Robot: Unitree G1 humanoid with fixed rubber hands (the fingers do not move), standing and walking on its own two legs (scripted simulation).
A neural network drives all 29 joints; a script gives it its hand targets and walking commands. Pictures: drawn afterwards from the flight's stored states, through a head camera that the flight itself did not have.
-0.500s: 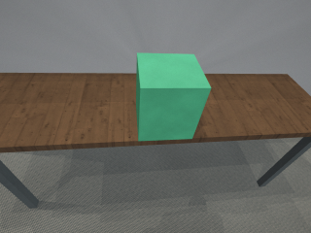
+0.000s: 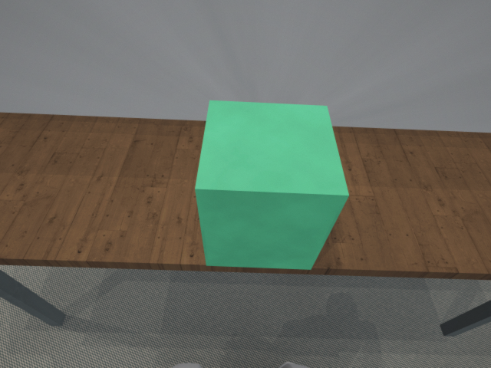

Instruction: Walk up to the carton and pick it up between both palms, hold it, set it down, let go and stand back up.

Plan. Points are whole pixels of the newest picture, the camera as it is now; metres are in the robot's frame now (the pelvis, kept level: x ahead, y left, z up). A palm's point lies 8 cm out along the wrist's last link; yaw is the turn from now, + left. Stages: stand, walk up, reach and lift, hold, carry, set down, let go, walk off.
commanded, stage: walk up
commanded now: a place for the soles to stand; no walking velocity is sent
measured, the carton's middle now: (263, 190) +0.43 -0.03 +0.02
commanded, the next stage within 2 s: reach and lift in 1.96 s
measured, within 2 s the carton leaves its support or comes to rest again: neither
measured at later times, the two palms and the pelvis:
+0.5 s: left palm out of the picture +0.07 +0.23 -0.11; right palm out of the picture +0.10 -0.26 -0.11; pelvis -0.01 -0.01 +0.01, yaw +1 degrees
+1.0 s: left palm out of the picture +0.06 +0.26 -0.11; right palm out of the picture +0.01 -0.26 -0.11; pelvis -0.01 +0.01 +0.01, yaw -5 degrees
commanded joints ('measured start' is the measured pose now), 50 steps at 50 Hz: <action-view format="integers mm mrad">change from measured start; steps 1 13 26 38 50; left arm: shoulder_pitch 4 28 65 114 124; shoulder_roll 192 128 170 170 187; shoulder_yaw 46 38 19 7 -6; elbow -43 -82 -124 -63 -21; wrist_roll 10 2 -18 -18 -14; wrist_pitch -1 44 -44 -49 -48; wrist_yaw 8 4 -27 -16 -2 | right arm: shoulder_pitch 130 -182 -175 -150 -153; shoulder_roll -50 -158 -150 -178 -209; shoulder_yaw -24 -65 11 16 17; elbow -2 -105 -2 85 118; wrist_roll -1 15 9 17 21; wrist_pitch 8 13 -4 -8 11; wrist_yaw -3 -20 34 34 33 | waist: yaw -19 6 -11 13 4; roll -81 117 -92 -8 23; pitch -68 -97 -109 -101 -70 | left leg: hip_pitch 93 126 203 163 172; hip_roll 4 263 78 111 146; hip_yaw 33 -207 -43 -20 6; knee -107 -516 -502 -586 -625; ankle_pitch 125 830 365 261 234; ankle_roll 11 269 54 61 79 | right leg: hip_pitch -26 -90 14 34 -20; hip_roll -268 38 -98 -47 -9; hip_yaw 255 209 360 335 340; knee -207 411 -254 -208 -130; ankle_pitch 125 -377 -4 -111 -12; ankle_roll -142 79 12 13 19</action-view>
